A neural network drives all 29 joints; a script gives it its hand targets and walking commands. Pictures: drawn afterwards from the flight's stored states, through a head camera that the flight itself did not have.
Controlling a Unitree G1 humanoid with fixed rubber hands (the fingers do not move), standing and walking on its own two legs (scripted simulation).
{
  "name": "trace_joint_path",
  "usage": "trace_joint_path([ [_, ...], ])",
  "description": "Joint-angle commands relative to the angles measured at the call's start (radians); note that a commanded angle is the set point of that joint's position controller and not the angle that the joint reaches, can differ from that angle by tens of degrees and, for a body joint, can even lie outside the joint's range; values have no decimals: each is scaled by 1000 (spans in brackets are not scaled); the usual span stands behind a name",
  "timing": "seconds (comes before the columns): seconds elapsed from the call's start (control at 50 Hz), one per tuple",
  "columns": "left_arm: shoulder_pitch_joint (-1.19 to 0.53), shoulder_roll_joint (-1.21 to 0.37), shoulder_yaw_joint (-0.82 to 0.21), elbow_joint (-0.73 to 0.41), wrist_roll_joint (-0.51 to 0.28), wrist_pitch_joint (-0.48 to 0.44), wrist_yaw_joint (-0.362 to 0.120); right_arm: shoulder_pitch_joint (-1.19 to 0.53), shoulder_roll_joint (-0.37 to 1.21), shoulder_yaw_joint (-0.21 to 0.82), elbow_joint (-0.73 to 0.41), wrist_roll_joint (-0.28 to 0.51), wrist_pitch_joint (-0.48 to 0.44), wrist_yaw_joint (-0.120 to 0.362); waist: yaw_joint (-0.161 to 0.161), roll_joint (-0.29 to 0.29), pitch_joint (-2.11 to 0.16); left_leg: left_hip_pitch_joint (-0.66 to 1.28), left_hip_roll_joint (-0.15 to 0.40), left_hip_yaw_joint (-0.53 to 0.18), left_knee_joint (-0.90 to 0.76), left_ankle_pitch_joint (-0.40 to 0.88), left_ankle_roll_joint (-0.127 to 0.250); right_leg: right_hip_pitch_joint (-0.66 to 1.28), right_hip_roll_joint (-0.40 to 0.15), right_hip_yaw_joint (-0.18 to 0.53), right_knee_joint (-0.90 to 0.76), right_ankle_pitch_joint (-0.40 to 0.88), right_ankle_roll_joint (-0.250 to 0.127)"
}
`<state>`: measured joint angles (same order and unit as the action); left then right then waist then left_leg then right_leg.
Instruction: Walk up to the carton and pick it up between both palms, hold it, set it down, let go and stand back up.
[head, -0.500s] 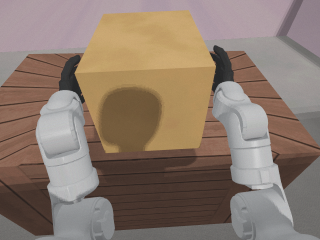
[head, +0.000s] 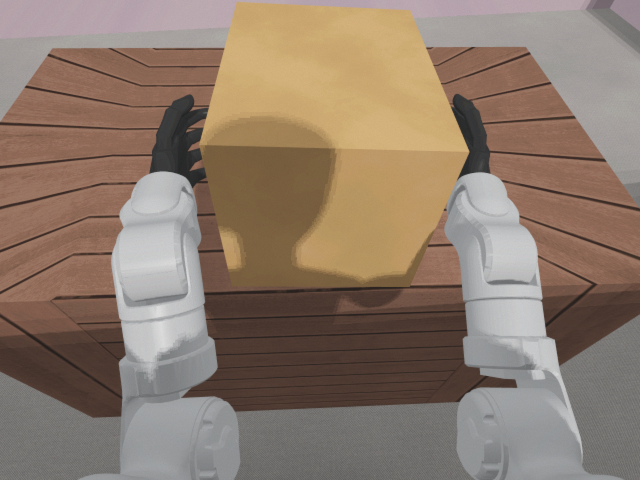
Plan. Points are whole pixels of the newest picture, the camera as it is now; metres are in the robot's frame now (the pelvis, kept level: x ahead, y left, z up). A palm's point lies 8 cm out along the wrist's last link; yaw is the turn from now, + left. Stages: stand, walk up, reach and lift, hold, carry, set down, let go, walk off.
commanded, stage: set down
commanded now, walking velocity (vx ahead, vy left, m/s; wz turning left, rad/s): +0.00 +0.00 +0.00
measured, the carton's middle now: (323, 144) +0.47 -0.04 +0.15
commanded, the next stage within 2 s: none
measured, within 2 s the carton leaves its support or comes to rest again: neither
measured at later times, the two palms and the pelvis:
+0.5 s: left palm (191, 195) +0.40 +0.12 +0.15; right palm (459, 172) +0.41 -0.19 +0.16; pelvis +0.02 -0.01 +0.00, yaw +0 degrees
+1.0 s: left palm (211, 199) +0.42 +0.10 +0.11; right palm (458, 198) +0.41 -0.20 +0.11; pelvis +0.01 -0.01 +0.00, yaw +0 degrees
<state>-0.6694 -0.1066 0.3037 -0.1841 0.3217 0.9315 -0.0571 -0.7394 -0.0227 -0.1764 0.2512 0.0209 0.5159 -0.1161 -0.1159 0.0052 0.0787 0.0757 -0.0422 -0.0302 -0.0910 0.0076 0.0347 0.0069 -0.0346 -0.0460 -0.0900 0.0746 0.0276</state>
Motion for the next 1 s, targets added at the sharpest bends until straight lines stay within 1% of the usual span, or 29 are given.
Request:
trace_joint_path([
  [0.0, -582, -307, -407, -164, -200, -89, -84, -685, 279, 348, -298, 103, -133, 128, -14, 23, -725, 253, 26, 32, 100, 681, -91, 325, 80, -28, 49, 349, -6],
  [0.06, -500, -281, -369, -108, -173, -59, -90, -632, 268, 343, -258, 101, -126, 121, -4, 11, -603, 220, 18, 36, 99, 634, -86, 342, 80, -21, 54, 365, 3],
  [0.12, -458, -259, -339, -85, -162, -27, -113, -580, 267, 342, -205, 106, -107, 109, -1, -4, -459, 163, 12, 44, 82, 582, -79, 378, 69, -12, 58, 401, 12],
  [0.14, -452, -261, -337, -83, -163, -19, -122, -578, 265, 342, -199, 108, -101, 104, -9, -11, -413, 142, 10, 44, 78, 561, -74, 387, 66, -12, 62, 415, 16],
  [0.18, -439, -259, -320, -95, -156, -7, -137, -561, 263, 347, -184, 114, -89, 96, -3, -6, -394, 129, 8, 44, 59, 540, -68, 429, 61, 3, 64, 415, 19],
  [0.2, -448, -256, -327, -110, -166, -6, -142, -563, 280, 357, -193, 122, -87, 92, -9, -16, -394, 111, 5, 47, 50, 525, -61, 442, 62, 5, 69, 423, 25],
  [0.22, -466, -260, -331, -127, -171, -8, -145, -569, 290, 358, -194, 130, -85, 89, -9, -6, -423, 104, 5, 51, 45, 532, -57, 466, 55, 13, 73, 451, 28],
  [0.26, -494, -274, -344, -168, -181, -19, -144, -604, 296, 366, -231, 135, -89, 90, -10, -18, -473, 79, 2, 46, 32, 551, -54, 494, 59, 14, 93, 486, 36],
  [0.3, -552, -281, -385, -223, -207, -44, -135, -627, 320, 380, -256, 138, -101, 90, -22, -14, -549, 86, 2, 51, 38, 580, -55, 498, 60, 7, 104, 501, 34],
  [0.32, -576, -286, -398, -245, -218, -57, -126, -642, 325, 384, -268, 138, -107, 94, -19, -13, -601, 102, 4, 47, 37, 592, -57, 485, 61, 6, 103, 502, 31],
  [0.38, -663, -315, -456, -277, -243, -98, -98, -698, 365, 388, -309, 118, -132, 104, -44, 21, -728, 132, 8, 45, 64, 609, -58, 445, 60, 3, 117, 497, 26],
  [0.4, -668, -322, -461, -270, -243, -110, -90, -700, 370, 382, -311, 108, -139, 108, -42, 29, -770, 150, 6, 45, 64, 617, -61, 425, 63, 0, 113, 487, 26],
  [0.44, -667, -322, -457, -236, -223, -125, -79, -689, 370, 359, -274, 83, -146, 118, -50, 48, -794, 184, 12, 43, 74, 605, -72, 383, 66, -10, 93, 437, 18],
  [0.46, -657, -323, -453, -220, -213, -130, -76, -671, 358, 345, -251, 63, -150, 123, -52, 70, -794, 196, 12, 41, 79, 610, -78, 362, 65, -10, 84, 423, 14],
  [0.48, -638, -314, -434, -185, -196, -132, -74, -660, 357, 330, -234, 52, -153, 130, -45, 59, -792, 203, 10, 39, 85, 603, -76, 347, 69, -13, 79, 417, 17],
  [0.5, -629, -309, -425, -162, -183, -138, -76, -647, 347, 306, -205, 33, -157, 135, -53, 66, -775, 189, 8, 44, 83, 568, -83, 340, 70, -19, 71, 392, 15],
  [0.54, -596, -289, -372, -80, -151, -142, -82, -609, 328, 265, -121, 4, -160, 149, -36, 66, -693, 167, 8, 49, 70, 519, -84, 315, 71, -27, 48, 345, 14],
  [0.58, -554, -271, -322, -8, -116, -142, -95, -570, 307, 230, -58, -24, -161, 164, -33, 59, -602, 157, 7, 52, 59, 486, -85, 287, 75, -31, 28, 311, 18],
  [0.62, -526, -246, -276, 39, -94, -144, -110, -548, 278, 198, 2, -41, -164, 180, -32, 47, -523, 130, 8, 47, 45, 450, -84, 286, 77, -32, 15, 281, 18],
  [0.66, -511, -242, -238, 81, -81, -150, -122, -549, 263, 176, 31, -51, -171, 193, -18, 32, -463, 88, 9, 50, 29, 410, -76, 293, 77, -29, 8, 257, 19],
  [0.68, -521, -237, -219, 93, -75, -159, -126, -555, 263, 161, 47, -57, -176, 200, -10, 26, -446, 66, 9, 49, 15, 396, -71, 298, 75, -26, 9, 257, 22],
  [0.7, -524, -241, -213, 106, -81, -174, -128, -562, 255, 155, 56, -65, -184, 205, -13, 9, -439, 53, 11, 44, 5, 377, -68, 307, 77, -30, 10, 240, 16],
  [0.72, -537, -234, -199, 116, -76, -191, -128, -571, 262, 147, 59, -65, -194, 212, -5, 0, -443, 35, 12, 42, -3, 363, -64, 308, 77, -24, 12, 228, 23],
  [0.76, -571, -233, -209, 129, -87, -233, -123, -588, 266, 143, 76, -75, -212, 218, -11, -7, -456, 3, 13, 42, -17, 352, -57, 320, 75, -22, 23, 245, 25],
  [0.78, -595, -231, -205, 134, -88, -256, -117, -598, 282, 139, 86, -80, -226, 223, -5, -18, -490, 2, 14, 43, -21, 351, -54, 318, 76, -24, 28, 240, 22],
  [0.8, -606, -243, -214, 142, -94, -281, -109, -615, 295, 147, 82, -81, -241, 226, -5, -22, -524, -6, 15, 43, -21, 345, -50, 322, 79, -24, 30, 236, 21],
  [0.84, -667, -255, -244, 129, -113, -337, -87, -644, 340, 159, 79, -82, -268, 231, -2, -10, -625, -12, 14, 41, -17, 367, -43, 345, 71, -16, 52, 287, 18],
  [0.9, -752, -296, -296, 136, -138, -419, -47, -703, 391, 183, 68, -93, -318, 235, -5, 5, -804, -1, 14, 34, 6, 439, -45, 355, 68, -14, 82, 371, 11],
  [0.98, -788, -364, -344, 227, -161, -499, -2, -753, 437, 200, 60, -124, -369, 226, -10, 10, -978, 7, 8, 26, 47, 507, -42, 357, 67, -15, 109, 457, 5],
])
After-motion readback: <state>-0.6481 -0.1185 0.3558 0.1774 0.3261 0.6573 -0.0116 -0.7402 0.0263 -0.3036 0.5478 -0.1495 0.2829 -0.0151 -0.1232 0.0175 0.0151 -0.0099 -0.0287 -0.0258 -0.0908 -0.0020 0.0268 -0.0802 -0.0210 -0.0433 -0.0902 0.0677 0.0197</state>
